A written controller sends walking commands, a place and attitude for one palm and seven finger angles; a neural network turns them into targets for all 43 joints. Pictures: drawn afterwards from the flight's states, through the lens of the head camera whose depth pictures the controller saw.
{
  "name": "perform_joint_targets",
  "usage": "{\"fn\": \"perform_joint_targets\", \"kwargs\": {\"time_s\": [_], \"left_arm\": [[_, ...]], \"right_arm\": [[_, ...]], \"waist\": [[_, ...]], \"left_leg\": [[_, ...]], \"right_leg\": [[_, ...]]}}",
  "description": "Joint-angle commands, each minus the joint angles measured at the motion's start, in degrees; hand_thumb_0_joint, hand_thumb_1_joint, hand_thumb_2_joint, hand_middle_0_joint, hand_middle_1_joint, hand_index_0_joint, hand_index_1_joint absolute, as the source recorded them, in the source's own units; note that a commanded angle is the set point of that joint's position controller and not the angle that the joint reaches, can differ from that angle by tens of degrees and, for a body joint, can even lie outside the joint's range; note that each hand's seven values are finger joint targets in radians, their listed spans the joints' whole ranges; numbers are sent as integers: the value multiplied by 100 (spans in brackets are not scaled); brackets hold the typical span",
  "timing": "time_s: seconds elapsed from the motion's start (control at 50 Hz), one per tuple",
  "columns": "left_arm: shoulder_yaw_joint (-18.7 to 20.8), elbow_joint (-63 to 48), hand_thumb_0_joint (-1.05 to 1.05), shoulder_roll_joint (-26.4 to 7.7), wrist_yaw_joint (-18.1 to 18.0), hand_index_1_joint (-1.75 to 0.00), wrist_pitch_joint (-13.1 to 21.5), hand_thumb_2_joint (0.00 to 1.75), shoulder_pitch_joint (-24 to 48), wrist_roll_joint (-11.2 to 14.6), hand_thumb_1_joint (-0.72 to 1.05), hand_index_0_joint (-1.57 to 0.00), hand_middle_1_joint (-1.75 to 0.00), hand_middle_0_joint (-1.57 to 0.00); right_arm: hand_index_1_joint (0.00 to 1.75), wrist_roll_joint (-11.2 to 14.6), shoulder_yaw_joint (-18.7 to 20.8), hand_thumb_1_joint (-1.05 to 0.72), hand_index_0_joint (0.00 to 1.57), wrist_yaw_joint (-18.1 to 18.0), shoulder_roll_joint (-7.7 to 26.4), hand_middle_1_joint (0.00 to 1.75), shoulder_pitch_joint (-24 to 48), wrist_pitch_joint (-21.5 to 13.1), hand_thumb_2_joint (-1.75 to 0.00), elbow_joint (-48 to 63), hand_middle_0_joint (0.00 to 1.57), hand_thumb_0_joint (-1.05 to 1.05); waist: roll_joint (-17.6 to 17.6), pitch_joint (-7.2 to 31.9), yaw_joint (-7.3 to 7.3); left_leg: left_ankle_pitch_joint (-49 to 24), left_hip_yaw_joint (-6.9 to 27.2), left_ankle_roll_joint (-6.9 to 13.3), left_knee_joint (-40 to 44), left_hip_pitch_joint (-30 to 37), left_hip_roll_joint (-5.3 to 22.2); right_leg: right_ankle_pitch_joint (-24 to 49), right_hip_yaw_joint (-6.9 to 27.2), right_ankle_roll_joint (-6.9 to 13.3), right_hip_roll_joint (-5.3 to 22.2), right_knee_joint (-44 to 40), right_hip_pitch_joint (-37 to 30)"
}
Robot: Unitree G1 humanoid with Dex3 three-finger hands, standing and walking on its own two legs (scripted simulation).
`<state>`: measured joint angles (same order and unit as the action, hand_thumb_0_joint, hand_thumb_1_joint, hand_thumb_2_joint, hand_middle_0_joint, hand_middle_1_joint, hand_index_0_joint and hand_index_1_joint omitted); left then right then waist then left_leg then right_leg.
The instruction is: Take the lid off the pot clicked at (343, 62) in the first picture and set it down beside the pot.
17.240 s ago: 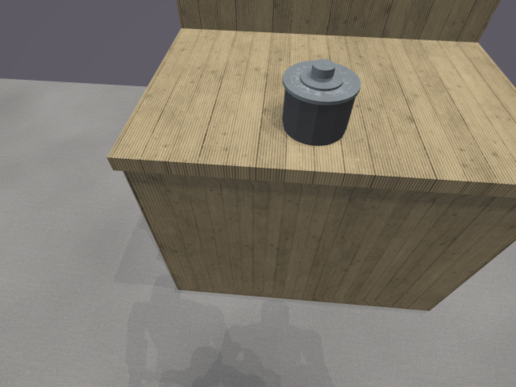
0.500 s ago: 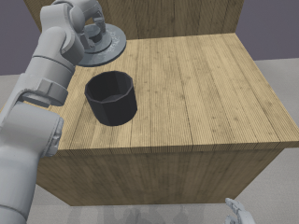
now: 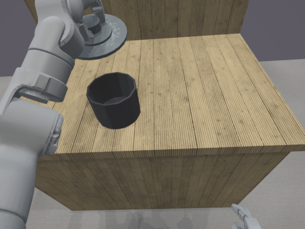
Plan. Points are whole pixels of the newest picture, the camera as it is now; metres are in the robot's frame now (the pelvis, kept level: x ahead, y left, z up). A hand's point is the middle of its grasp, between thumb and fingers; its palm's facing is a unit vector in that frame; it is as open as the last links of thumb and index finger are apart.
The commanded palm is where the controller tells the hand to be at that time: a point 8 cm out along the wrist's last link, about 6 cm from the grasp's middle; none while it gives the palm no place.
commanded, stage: move the lid sideways beside the pot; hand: left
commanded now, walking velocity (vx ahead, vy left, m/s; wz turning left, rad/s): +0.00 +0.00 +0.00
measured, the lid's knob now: (90, 24) +0.51 +0.14 +0.30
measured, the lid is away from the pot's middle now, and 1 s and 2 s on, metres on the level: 0.02 0.14 0.24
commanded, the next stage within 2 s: none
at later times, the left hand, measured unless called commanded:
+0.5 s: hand (56, 30) +0.47 +0.20 +0.30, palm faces -0.10 -0.06 -0.99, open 8.0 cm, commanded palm +0.44 +0.21 +0.37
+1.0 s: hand (29, 32) +0.46 +0.26 +0.31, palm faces -0.09 -0.05 -0.99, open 8.0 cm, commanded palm +0.43 +0.26 +0.37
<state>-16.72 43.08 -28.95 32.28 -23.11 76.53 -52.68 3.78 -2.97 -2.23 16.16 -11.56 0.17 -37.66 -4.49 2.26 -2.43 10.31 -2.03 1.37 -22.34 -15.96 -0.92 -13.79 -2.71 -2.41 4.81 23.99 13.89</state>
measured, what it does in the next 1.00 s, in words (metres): stands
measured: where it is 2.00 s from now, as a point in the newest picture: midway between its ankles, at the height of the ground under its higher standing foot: outside the picture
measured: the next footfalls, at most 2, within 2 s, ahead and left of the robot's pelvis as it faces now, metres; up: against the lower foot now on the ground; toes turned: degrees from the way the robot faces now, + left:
none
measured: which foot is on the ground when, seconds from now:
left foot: down 0.00-1.00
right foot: down 0.00-1.00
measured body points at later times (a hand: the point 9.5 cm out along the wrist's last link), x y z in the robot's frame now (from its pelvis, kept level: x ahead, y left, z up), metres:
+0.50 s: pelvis +0.00 +0.00 +0.00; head +0.03 -0.03 +0.45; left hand +0.47 +0.20 +0.36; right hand +0.13 -0.26 -0.12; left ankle +0.01 +0.11 -0.74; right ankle -0.02 -0.15 -0.74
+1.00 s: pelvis +0.00 +0.01 +0.00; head +0.03 -0.02 +0.45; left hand +0.46 +0.26 +0.36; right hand +0.12 -0.25 -0.12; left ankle +0.01 +0.11 -0.74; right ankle -0.02 -0.15 -0.74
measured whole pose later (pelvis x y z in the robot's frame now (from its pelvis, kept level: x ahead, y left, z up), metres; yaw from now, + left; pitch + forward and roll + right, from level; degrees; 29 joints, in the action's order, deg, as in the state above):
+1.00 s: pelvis +0.00 +0.01 +0.00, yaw +0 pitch +5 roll +0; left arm -9.8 43.0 -42.8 34.7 -17.0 71.8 -55.5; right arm 4.9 -2.5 -2.2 16.7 -13.1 5.0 -36.3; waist -4.1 1.8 -3.1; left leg 10.8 -1.7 1.9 -23.3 -17.6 -0.8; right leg -12.6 -3.0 -2.6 4.5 21.8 14.0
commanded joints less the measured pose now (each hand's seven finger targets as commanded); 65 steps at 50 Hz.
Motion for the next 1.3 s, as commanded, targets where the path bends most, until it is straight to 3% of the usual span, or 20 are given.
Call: {"fn": "perform_joint_targets", "kwargs": {"time_s": [0.0, 0.04, 0.06, 0.16, 0.18, 0.22, 0.24, 0.26, 0.34, 0.42, 0.46, 0.52, 0.54, 0.66, 0.74, 0.9, 0.94, 1.1, 1.16, 1.28], "left_arm": [[560, -564, 0, -1459, -331, -97, -5, 110, 3740, -290, 58, -82, -106, -99], [655, -723, 0, -1606, -334, -97, 150, 110, 3520, -238, 58, -82, -106, -99], [841, -563, 0, -1863, -332, -97, 166, 110, 3511, -409, 58, -82, -106, -99], [908, -942, 0, -2009, -257, -97, 273, 110, 3459, -403, 58, -82, -106, -99], [743, -796, 0, -1789, -196, -97, 236, 110, 3390, -410, 58, -82, -106, -99], [755, -518, 0, -1877, -149, -97, 193, 110, 3224, -420, 58, -82, -106, -99], [797, -730, 0, -1918, -153, -97, 245, 110, 3040, -277, 58, -82, -106, -99], [1067, -1068, 0, -2293, -162, -97, 285, 110, 3236, -408, 58, -82, -106, -99], [715, -1350, 0, -1934, -88, -97, 307, 110, 3116, -251, 58, -82, -106, -99], [882, -1022, 0, -2175, -42, -97, 263, 110, 3021, -356, 58, -82, -106, -99], [1052, -1471, 0, -2471, -74, -97, 351, 110, 3103, -340, 58, -82, -106, -99], [794, -1115, 0, -2194, -56, -97, 343, 110, 3261, -353, 58, -82, -106, -99], [800, -1301, 0, -2254, -86, -97, 398, 110, 3100, -228, 58, -82, -106, -99], [1118, -1336, 0, -2684, -124, -97, 500, 110, 3229, -381, 58, -82, -106, -99], [1008, -740, 0, -2564, -61, -97, 489, 110, 2704, -316, 58, -82, -106, -99], [1209, -1375, 0, -2925, -75, -97, 629, 110, 3166, -443, 58, -82, -106, -99], [1290, -1073, 0, -3004, -56, -97, 616, 110, 2575, -345, 58, -82, -106, -99], [1202, -999, 0, -3004, -8, -97, 639, 110, 2716, -451, 58, -82, -106, -99], [1507, -1439, 0, -3476, -61, -97, 755, 110, 2860, -463, 58, -82, -106, -99], [1550, -848, 0, -3567, 15, -97, 798, 110, 2540, -511, 58, -82, -106, -99]], "right_arm": [[30, 30, 199, -90, 20, -70, 624, 30, 394, -270, -90, 679, 20, 0], [30, -10, 246, -90, 20, -45, 704, 30, 364, -260, -90, 744, 20, 0], [30, -31, 226, -90, 20, -55, 676, 30, 336, -220, -90, 717, 20, 0], [30, -12, 249, -90, 20, -8, 676, 30, 352, -119, -90, 849, 20, 0], [30, -3, 251, -90, 20, -17, 652, 30, 432, -98, -90, 887, 20, 0], [30, 27, 254, -90, 20, -25, 702, 30, 369, -30, -90, 826, 20, 0], [30, 27, 289, -90, 20, -6, 775, 30, 328, -21, -90, 866, 20, 0], [30, 12, 279, -90, 20, -8, 724, 30, 327, -23, -90, 913, 20, 0], [30, 71, 312, -90, 20, 5, 755, 30, 329, 10, -90, 956, 20, 0], [30, 87, 297, -90, 20, -23, 729, 30, 334, 69, -90, 883, 20, 0], [30, 90, 291, -90, 20, -1, 746, 30, 313, 77, -90, 939, 20, 0], [30, 113, 294, -90, 20, -45, 725, 30, 322, 99, -90, 854, 20, 0], [30, 116, 310, -90, 20, -26, 818, 30, 275, 86, -90, 870, 20, 0], [30, 92, 296, -90, 20, -30, 766, 30, 229, 100, -90, 863, 20, 0], [30, 113, 328, -90, 20, -17, 877, 30, 156, 193, -90, 803, 20, 0], [30, 123, 313, -90, 20, -40, 776, 30, 188, 216, -90, 906, 20, 0], [30, 133, 348, -90, 20, -12, 893, 30, 68, 267, -90, 861, 20, 0], [30, 176, 317, -90, 20, -38, 824, 30, 172, 368, -90, 868, 20, 0], [30, 158, 316, -90, 20, -38, 866, 30, 125, 361, -90, 924, 20, 0], [30, 161, 329, -90, 20, -59, 907, 30, 121, 457, -90, 868, 20, 0]], "waist": [[797, 2168, -70], [631, 2301, -33], [724, 2397, 11], [676, 2659, 46], [747, 2457, -3], [802, 2173, -35], [691, 2261, -17], [695, 2608, 56], [348, 2446, -60], [488, 2239, -56], [351, 2540, 5], [337, 2196, -125], [104, 2283, -111], [113, 2651, -38], [254, 2192, -99], [1, 2624, -73], [11, 2399, -63], [140, 2110, -103], [-46, 2572, -17], [115, 2122, -56]], "left_leg": [[-1410, 276, 245, 33, 1276, -164], [-1510, 306, 252, -50, 1320, -174], [-1453, 244, 242, 5, 1225, -177], [-1906, 227, 259, -61, 1296, -157], [-1803, 201, 292, -115, 1249, -180], [-1627, 183, 280, -62, 1141, -168], [-1775, 209, 292, -98, 1212, -157], [-1893, 175, 297, -94, 1272, -161], [-2323, 243, 312, -223, 1517, -135], [-1908, 206, 310, -172, 1366, -177], [-2045, 232, 290, -135, 1423, -165], [-1750, 252, 295, -139, 1430, -167], [-1911, 294, 276, -152, 1512, -139], [-2106, 308, 261, -140, 1566, -140], [-1931, 298, 268, -154, 1367, -129], [-2404, 309, 296, -215, 1657, -126], [-2519, 346, 278, -210, 1580, -81], [-1892, 265, 285, -127, 1371, -108], [-2065, 279, 271, -112, 1455, -108], [-1764, 227, 299, -152, 1215, -113]], "right_leg": [[1730, -106, 422, -460, -101, -295], [1831, -57, 450, -412, -103, -357], [1824, -38, 424, -437, -83, -486], [2263, -11, 418, -417, -36, -711], [2266, -24, 418, -416, -62, -611], [2104, -71, 405, -439, -100, -444], [2209, -44, 419, -400, -129, -506], [2290, -1, 395, -424, -69, -732], [2380, -41, 420, -425, -112, -462], [2086, -95, 413, -490, -144, -372], [2128, -63, 412, -486, -129, -559], [1846, -140, 424, -519, -189, -246], [1873, -117, 452, -481, -206, -248], [1895, -94, 439, -511, -166, -433], [1850, -141, 454, -488, -232, -227], [1955, -131, 444, -530, -177, -333], [1940, -138, 458, -516, -253, -266], [1559, -195, 443, -563, -269, -129], [1642, -148, 448, -560, -222, -405], [1593, -181, 443, -556, -294, -284]]}}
